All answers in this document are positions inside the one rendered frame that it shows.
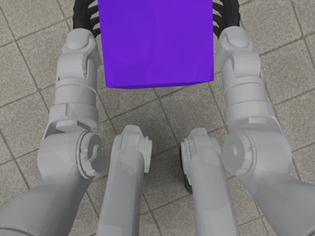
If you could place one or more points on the right robot upper arm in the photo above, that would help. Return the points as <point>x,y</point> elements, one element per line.
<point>261,160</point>

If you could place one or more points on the left robot upper arm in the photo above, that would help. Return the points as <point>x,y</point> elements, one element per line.
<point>68,162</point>

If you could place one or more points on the left robot hand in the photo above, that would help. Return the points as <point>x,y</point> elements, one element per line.
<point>82,15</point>

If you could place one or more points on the robot left forearm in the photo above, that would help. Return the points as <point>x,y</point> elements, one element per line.
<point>76,85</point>

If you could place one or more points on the carton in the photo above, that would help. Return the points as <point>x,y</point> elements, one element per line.
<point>156,43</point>

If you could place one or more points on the robot right forearm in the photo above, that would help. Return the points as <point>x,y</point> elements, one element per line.
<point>243,83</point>

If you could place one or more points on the right robot thigh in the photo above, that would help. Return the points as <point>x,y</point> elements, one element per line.
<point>213,208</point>

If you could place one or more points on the right robot shin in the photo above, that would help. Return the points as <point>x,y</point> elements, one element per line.
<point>214,141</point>

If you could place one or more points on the right robot hand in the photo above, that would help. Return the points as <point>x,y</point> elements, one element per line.
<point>230,15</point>

